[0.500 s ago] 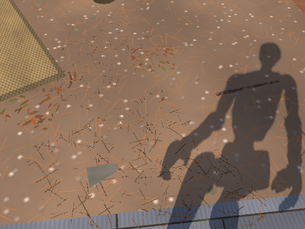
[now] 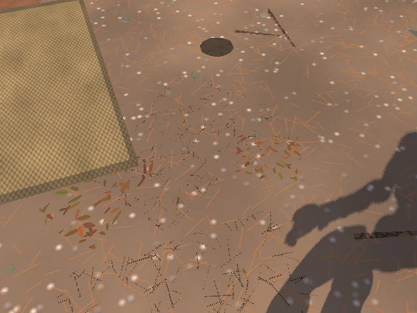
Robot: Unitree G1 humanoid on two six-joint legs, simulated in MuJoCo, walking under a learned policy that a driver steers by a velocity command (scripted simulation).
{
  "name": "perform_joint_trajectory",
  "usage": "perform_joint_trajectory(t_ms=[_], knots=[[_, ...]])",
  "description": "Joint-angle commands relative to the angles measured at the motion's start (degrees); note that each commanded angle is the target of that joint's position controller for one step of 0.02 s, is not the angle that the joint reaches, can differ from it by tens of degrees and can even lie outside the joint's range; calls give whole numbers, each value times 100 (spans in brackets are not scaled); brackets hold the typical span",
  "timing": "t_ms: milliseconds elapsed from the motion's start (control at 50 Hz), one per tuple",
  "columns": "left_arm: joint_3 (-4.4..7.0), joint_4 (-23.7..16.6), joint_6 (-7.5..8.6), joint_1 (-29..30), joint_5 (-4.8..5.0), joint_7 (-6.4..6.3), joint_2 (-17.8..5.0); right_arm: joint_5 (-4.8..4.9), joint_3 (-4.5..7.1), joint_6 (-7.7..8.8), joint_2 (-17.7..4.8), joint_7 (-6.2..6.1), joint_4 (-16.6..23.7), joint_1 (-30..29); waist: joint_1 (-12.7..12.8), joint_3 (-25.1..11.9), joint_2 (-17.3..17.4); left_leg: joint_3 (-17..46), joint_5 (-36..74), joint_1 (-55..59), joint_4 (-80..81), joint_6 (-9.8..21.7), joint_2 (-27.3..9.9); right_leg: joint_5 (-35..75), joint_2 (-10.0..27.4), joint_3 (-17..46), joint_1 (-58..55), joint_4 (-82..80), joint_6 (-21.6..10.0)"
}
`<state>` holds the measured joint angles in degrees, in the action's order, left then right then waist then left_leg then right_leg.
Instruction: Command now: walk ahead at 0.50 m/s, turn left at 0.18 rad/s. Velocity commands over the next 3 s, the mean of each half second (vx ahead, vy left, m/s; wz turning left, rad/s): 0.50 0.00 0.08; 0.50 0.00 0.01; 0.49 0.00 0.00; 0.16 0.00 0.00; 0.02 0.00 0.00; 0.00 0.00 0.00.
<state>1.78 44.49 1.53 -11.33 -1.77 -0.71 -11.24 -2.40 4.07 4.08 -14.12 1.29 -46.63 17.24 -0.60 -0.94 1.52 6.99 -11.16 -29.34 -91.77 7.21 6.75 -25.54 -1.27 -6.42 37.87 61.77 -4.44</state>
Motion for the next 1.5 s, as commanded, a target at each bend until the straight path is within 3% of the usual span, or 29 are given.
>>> perform_joint_trajectory(t_ms=[20, 40, 80, 120, 180, 260, 340, 380, 400, 420, 440, 460, 480, 540, 640, 820, 880, 920, 940, 960, 980, 1000, 1060, 1240, 1380, 1420, 1460, 1480, 1500], knots=[[-12, 551, 409, -495, -51, 113, 345, 23, -286, -91, 606, -130, 879, -108, -341, 277, -254, 385, -365, -2160, -1757, 203, -269, 374, 1320, 3200, -982, -3729, -675], [34, 736, 474, -557, 6, 173, 214, 1, -353, -135, 680, -198, 975, 58, -568, 299, -425, 448, -274, -2366, -1590, 205, -336, 1116, 1178, 2626, -1071, -3722, -521], [86, 693, 521, -267, 80, 202, -27, 65, -304, -195, 228, -182, 1039, -100, -690, 415, -185, 386, 34, -1853, 506, 30, -501, 1203, 824, 1587, -736, -4340, -332], [120, 623, 571, -477, 125, 107, -327, 56, -174, -145, -138, -81, 1123, -608, -393, 281, -347, -281, 743, -1426, 1750, -222, -538, 2771, 796, 1114, -1182, -4889, -519], [211, 695, 642, -1191, 237, 39, -515, 91, -249, -123, 126, 104, 1215, -1288, 13, 50, -371, -1003, 1358, -1127, 3539, -321, -890, 3783, 731, 890, -2353, -5173, -525], [296, 623, 529, -1759, 143, -30, -690, 166, -274, -138, 278, 165, 1375, -2194, 525, 226, -663, -1199, 1152, -1072, 5393, -415, -823, 3699, 962, 926, -4000, -5467, -473], [307, 610, 441, -1865, 106, -47, -771, 80, -161, -112, 49, 44, 1277, -1923, 351, 115, -821, -1370, 403, -62, 6149, -150, -468, 5819, 1255, 782, -4601, -4558, -384], [345, 624, 373, -1838, 89, -75, -921, 42, -19, -39, -193, -44, 943, -910, -128, -288, -749, -1374, 234, 1097, 6690, 105, -208, 6731, 1206, 670, -4601, -3239, -288], [327, 489, 360, -1695, 147, -80, -870, -49, 55, 50, -322, -91, 713, -154, -476, -734, -621, -1073, 479, 2441, 6734, 279, -519, 5955, 1085, 580, -3772, -2280, -229], [213, 174, 369, -1669, 247, -67, -524, -223, 167, 93, -786, -168, 618, 664, -694, -1502, 146, 593, -26, 4212, 6621, 682, -1990, 3694, 726, 383, -2093, -546, -118], [181, 31, 362, -2090, 321, -41, -329, -138, 239, 79, -1060, -135, 614, 648, -416, -1876, 1180, 3116, 424, 4914, 7162, 1465, -3244, -500, -268, 463, -440, 1204, 57], [311, 37, 345, -1601, 160, -54, -718, 81, 194, 26, -739, -112, 598, 403, -354, -1362, 285, 2842, 141, 4283, 7376, 1329, -2866, 30, 58, 1044, -74, 1478, 14], [293, -117, 399, -1100, 149, -4, -681, 142, 99, 52, -442, -105, 607, 15, -228, -577, 61, 1952, 435, 3428, 7565, 1148, -2623, 528, 236, 1086, -18, 1285, 31], [242, -117, 259, -1064, 33, 116, -517, 143, -28, 181, -121, -122, 450, -134, 183, -95, 45, 678, 1433, 2319, 7998, 629, -1923, 871, 520, 968, -503, 616, 181], [200, -390, 96, -330, -70, 253, -422, 213, 4, 279, -368, -101, 172, 442, 142, 327, 153, 94, 1753, 2160, 8425, 585, -1683, 1519, 752, 645, 125, -265, 421], [110, -930, 127, 1209, 48, 259, -437, 166, 20, 192, -603, -121, -148, 1098, -254, 538, 193, -310, 2614, 3096, 8216, 306, -1789, 2417, 518, 263, -241, -2658, 176], [185, -840, 167, 737, 21, 155, -571, 143, 51, 143, -770, -192, -216, 945, 43, 268, 291, -454, 4344, 3444, 7344, 152, -1849, 1732, 144, 126, -1070, -3016, -93], [332, -343, 254, -909, -123, 28, -864, 149, 26, 91, -749, -220, -222, 878, 731, -670, 52, -771, 4156, 2736, 5294, -36, -1496, 1799, 158, 285, -3231, -3363, -417], [462, -253, 293, -1761, -264, -35, -1429, 246, -77, 88, -383, -209, 25, 1015, 919, -1496, -755, -1082, 1867, 1272, 3333, -206, -1001, 1346, 1668, 2086, -4817, -3444, -829], [523, -224, 254, -1718, -163, 28, -1717, 294, -84, 68, -197, -161, 23, 1608, 573, -1890, -1800, -772, -2004, -257, 1809, -324, -78, 1541, 2669, 4613, -5518, -4306, -1466], [455, -264, 192, -1213, 29, 69, -1325, 132, -3, 18, -514, -167, 14, 1082, 453, -1162, -824, -280, -1530, -761, 1486, -275, -491, 1000, 2306, 4223, -4920, -4479, -1282], [339, -294, 199, -752, 82, 85, -945, 114, -16, 42, -501, -123, 135, 635, 313, -401, -438, -346, -1014, -815, 1728, -280, -722, 1012, 2094, 3304, -4036, -4629, -1114], [215, -109, 302, -508, 104, 101, -595, 9, -75, -115, -277, -25, 83, 630, -90, 74, -514, -488, -582, -101, 2522, -409, -1107, 1925, 1429, 1940, -2782, -5130, -708], [236, 391, 410, -1358, 163, 129, -797, 38, -160, -219, -144, 52, 465, -986, 167, 474, -455, -848, 898, -895, 4498, -732, -1325, 2852, 1083, 1037, -3149, -5591, -713], [229, 744, 365, -1875, 78, 42, -892, 73, -191, -146, -176, 49, 717, -1888, 403, 619, -501, -1052, 814, -746, 5720, -468, -1043, 3872, 1355, 932, -4180, -5142, -659], [248, 794, 349, -1744, 54, 15, -988, 69, -167, -108, -226, 26, 684, -1723, 260, 556, -539, -1133, 388, -306, 5966, -281, -871, 4730, 1422, 873, -4341, -4753, -586], [251, 846, 319, -1573, 63, -2, -1035, 11, -81, -21, -330, -57, 311, -625, -240, 25, -477, -1295, 378, 1117, 6476, -45, -485, 6111, 1199, 641, -4258, -3411, -382], [210, 823, 319, -1570, 119, -18, -943, -101, -3, 70, -535, -116, 8, 321, -578, -570, -330, -979, 954, 2521, 6550, 147, -803, 5457, 942, 470, -3572, -2228, -225], [64, 595, 336, -1980, 368, 6, -421, -247, 150, 114, -1167, -180, -77, 1040, -571, -1534, 742, 1131, 2138, 4502, 6406, 785, -2577, 2769, 273, 92, -1718, -108, 101]])
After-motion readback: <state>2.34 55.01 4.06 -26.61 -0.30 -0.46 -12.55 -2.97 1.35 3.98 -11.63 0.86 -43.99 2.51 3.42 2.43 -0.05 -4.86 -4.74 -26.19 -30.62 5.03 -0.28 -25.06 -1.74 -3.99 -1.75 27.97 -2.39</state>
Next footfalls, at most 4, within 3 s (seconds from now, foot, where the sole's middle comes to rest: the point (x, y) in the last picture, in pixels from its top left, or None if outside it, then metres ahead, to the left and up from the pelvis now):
0.40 left None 0.40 0.08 -0.70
0.92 right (248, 241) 0.71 -0.10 -0.70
1.48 left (193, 173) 1.01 0.09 -0.70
1.92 right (243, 163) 1.05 -0.11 -0.70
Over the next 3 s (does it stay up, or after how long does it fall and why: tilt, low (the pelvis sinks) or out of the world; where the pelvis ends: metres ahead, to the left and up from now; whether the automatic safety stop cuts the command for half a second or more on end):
stays up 0.99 -0.01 0.09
